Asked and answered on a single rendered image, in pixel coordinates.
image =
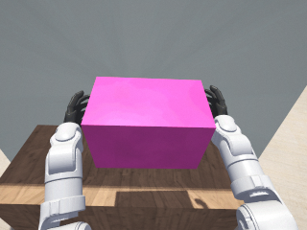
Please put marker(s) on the carton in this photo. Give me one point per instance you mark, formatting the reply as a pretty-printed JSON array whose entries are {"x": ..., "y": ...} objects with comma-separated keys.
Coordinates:
[{"x": 139, "y": 123}]

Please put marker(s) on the right robot forearm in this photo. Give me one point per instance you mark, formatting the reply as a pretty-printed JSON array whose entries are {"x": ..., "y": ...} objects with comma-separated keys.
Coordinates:
[{"x": 248, "y": 181}]

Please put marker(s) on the robot left hand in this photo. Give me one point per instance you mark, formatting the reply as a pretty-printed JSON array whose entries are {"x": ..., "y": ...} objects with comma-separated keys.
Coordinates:
[{"x": 74, "y": 111}]

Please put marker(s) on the right robot upper arm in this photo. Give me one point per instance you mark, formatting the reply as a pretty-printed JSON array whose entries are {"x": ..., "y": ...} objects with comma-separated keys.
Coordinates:
[{"x": 264, "y": 215}]

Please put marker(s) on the robot right hand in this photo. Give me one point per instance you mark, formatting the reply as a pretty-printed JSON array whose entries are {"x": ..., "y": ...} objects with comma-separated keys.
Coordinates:
[{"x": 217, "y": 106}]

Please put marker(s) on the left robot forearm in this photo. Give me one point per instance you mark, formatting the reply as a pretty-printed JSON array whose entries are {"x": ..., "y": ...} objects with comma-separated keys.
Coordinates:
[{"x": 63, "y": 195}]

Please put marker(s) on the pedestal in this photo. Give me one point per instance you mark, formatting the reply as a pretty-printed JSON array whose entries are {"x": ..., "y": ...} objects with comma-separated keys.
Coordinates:
[{"x": 122, "y": 198}]

